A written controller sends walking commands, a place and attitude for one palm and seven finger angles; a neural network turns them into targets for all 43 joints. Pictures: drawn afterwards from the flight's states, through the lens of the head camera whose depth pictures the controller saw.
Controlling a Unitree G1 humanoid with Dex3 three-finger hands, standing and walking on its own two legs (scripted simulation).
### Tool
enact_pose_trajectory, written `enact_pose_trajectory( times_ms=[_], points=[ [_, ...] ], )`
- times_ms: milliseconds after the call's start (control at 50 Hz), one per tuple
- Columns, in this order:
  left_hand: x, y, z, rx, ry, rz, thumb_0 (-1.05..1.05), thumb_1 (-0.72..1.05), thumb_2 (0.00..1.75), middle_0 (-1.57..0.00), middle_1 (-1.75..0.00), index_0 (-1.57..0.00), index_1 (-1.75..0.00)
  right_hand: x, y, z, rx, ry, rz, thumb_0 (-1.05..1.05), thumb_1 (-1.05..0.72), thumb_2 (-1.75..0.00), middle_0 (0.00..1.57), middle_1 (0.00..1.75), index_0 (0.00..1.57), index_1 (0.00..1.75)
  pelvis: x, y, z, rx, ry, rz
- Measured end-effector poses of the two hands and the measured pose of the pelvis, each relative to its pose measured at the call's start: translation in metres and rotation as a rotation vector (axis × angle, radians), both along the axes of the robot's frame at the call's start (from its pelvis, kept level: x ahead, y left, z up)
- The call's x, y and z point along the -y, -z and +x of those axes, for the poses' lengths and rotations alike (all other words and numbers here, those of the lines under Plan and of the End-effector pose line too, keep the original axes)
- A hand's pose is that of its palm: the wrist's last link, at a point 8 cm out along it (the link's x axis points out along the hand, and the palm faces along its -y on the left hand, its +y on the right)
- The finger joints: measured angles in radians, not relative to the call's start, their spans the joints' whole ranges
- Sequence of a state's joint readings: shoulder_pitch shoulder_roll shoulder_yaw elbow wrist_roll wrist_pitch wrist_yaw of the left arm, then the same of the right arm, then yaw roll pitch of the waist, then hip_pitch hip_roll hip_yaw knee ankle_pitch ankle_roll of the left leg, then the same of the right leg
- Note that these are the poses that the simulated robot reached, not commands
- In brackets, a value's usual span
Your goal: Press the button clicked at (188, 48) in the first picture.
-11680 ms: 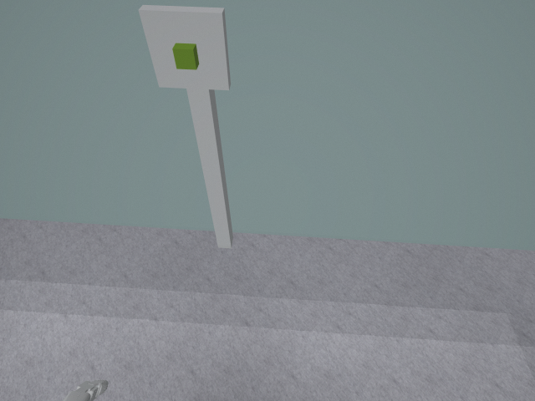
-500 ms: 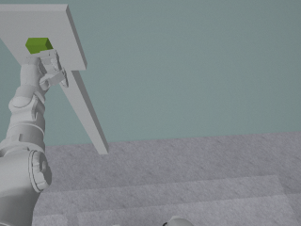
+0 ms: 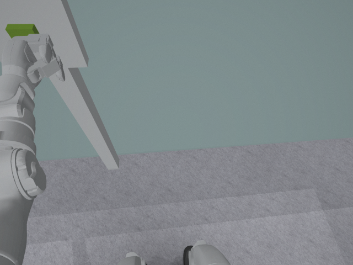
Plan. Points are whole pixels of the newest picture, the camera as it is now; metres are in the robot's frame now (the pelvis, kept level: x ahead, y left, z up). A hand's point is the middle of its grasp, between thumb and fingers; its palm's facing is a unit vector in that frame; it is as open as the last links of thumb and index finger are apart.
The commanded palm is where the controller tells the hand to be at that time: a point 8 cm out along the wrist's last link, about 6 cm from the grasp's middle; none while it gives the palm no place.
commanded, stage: press the button with the knuckle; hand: left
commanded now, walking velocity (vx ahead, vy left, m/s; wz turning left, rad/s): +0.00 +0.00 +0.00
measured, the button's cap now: (27, 34) +0.57 +0.25 +0.15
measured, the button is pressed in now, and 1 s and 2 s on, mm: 12 0 0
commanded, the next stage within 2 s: hold the button down briefly in 0.08 s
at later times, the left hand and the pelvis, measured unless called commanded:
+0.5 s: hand (55, 62) +0.52 +0.20 +0.13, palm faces -0.02 -1.00 -0.03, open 3.6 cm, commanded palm +0.53 +0.25 +0.12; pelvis -0.03 +0.00 -0.01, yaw +0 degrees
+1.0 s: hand (51, 74) +0.50 +0.21 +0.12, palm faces +0.01 -1.00 -0.01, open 3.3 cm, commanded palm +0.46 +0.26 +0.12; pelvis -0.01 +0.01 +0.00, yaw -2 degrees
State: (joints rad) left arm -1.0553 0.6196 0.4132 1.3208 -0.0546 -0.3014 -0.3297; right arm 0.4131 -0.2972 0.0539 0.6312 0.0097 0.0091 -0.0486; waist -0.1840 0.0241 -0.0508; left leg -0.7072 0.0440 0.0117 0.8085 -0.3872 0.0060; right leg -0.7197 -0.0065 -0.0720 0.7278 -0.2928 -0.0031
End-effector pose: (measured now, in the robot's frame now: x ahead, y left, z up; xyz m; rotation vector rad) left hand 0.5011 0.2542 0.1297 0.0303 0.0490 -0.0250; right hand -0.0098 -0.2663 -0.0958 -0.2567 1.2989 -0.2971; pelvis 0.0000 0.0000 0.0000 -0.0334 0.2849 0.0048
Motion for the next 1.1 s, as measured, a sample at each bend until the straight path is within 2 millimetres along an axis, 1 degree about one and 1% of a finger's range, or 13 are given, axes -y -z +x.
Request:
enact_pose_trajectory(
  times_ms=[180,400,520,640,760,860,960,1100],
  points=[
    [-0.001,0.000,0.001,-0.005,0.000,-0.002,0.02,0.90,0.90,-1.30,-1.50,-1.53,-1.50,0.000,0.000,-0.027,-0.035,0.001,-0.014,0.00,-0.90,-0.90,0.20,0.30,0.21,0.30,0.000,0.006,-0.014,-0.022,-0.009,-0.008],
    [-0.001,0.000,0.001,-0.008,-0.005,0.001,0.02,0.90,0.90,-1.30,-1.50,-1.53,-1.50,-0.004,0.000,-0.059,-0.055,0.019,-0.019,0.00,-0.90,-0.90,0.20,0.30,0.21,0.30,-0.001,0.012,-0.030,-0.039,-0.003,-0.012],
    [-0.001,0.000,0.001,-0.010,-0.004,0.001,0.02,0.90,0.90,-1.30,-1.50,-1.53,-1.50,-0.008,0.001,-0.068,-0.058,0.025,-0.015,0.00,-0.90,-0.90,0.20,0.30,0.21,0.30,-0.002,0.013,-0.034,-0.044,0.002,-0.015],
    [-0.001,0.000,0.000,-0.005,-0.001,-0.001,0.02,0.90,0.90,-1.30,-1.50,-1.53,-1.50,-0.011,0.002,-0.068,-0.052,0.024,-0.007,0.00,-0.90,-0.90,0.20,0.30,0.21,0.30,-0.004,0.014,-0.034,-0.045,0.006,-0.014],
    [-0.001,0.001,-0.005,0.009,0.000,-0.006,0.02,0.90,0.90,-1.30,-1.50,-1.50,-1.50,-0.013,0.002,-0.060,-0.038,0.026,0.008,0.00,-0.90,-0.90,0.20,0.30,0.21,0.30,-0.005,0.011,-0.030,-0.032,0.015,-0.011],
    [-0.001,0.002,-0.012,0.022,0.002,-0.008,0.02,0.90,0.90,-1.30,-1.50,-1.47,-1.50,-0.014,0.001,-0.045,-0.009,0.028,0.020,0.00,-0.90,-0.90,0.20,0.30,0.21,0.30,-0.006,0.007,-0.022,-0.012,0.024,-0.006],
    [-0.005,0.006,-0.021,0.021,-0.026,-0.021,0.02,0.90,0.90,-1.30,-1.50,-1.41,-1.50,-0.013,0.000,-0.020,0.037,0.023,0.029,0.00,-0.90,-0.90,0.20,0.30,0.21,0.30,-0.007,0.002,-0.011,0.012,0.032,0.000],
    [-0.012,0.011,-0.037,0.038,-0.036,-0.011,0.02,0.90,0.90,-1.30,-1.50,-1.34,-1.50,-0.010,-0.002,0.026,0.108,-0.005,0.034,0.00,-0.90,-0.90,0.20,0.30,0.21,0.30,-0.007,-0.004,0.007,0.041,0.029,0.002]
  ],
)
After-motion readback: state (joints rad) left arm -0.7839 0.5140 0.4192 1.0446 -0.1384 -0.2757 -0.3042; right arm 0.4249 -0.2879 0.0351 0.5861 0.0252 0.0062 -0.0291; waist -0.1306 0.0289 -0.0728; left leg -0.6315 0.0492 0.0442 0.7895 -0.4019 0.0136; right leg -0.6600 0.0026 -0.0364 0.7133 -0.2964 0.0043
